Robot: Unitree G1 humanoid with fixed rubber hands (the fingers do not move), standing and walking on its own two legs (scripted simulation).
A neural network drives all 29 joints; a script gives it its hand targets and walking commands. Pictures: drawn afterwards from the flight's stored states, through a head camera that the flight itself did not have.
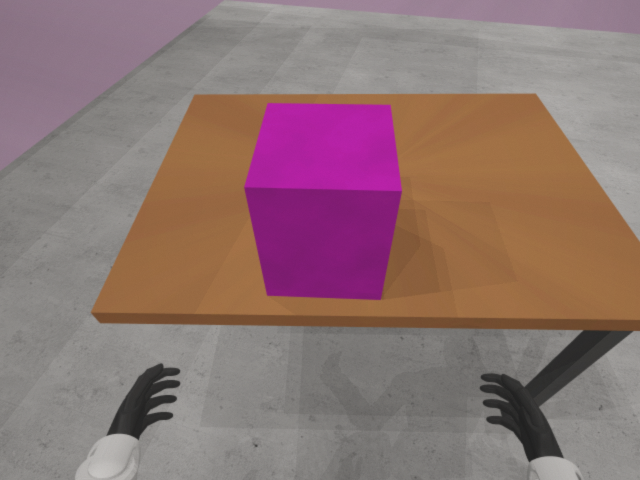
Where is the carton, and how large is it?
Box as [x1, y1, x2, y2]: [244, 103, 401, 299]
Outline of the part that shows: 267,103 244,186 267,295 380,299 401,193 390,105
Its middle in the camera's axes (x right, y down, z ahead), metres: +0.01 -0.07 +0.65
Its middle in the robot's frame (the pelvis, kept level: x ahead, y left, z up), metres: +0.55 +0.01 +0.03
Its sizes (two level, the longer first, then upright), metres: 0.210 0.200 0.250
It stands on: a table, 0.68 m high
